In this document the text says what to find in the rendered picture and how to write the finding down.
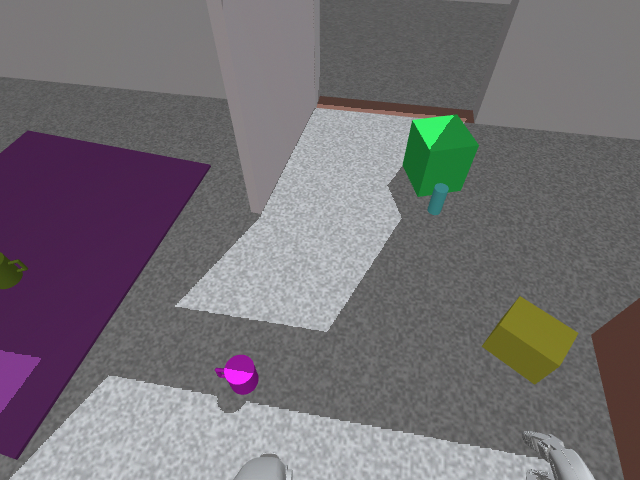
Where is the right robot hand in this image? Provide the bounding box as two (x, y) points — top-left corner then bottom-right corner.
(522, 431), (595, 480)

